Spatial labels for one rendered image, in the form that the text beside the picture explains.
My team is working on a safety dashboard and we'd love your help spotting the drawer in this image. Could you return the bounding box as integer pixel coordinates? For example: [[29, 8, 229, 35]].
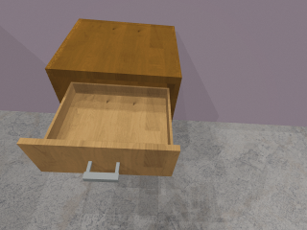
[[16, 81, 180, 176]]

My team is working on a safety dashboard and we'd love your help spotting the cabinet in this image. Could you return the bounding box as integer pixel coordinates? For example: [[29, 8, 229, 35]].
[[45, 18, 182, 121]]

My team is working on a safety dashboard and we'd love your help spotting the handle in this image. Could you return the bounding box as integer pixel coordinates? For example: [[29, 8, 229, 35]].
[[83, 161, 120, 183]]

